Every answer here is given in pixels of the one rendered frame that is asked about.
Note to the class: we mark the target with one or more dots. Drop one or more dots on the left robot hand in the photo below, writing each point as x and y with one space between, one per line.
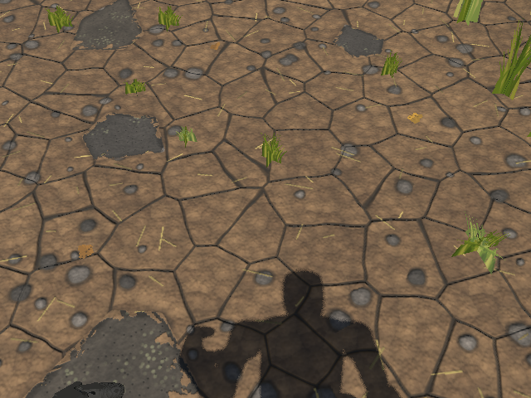
93 390

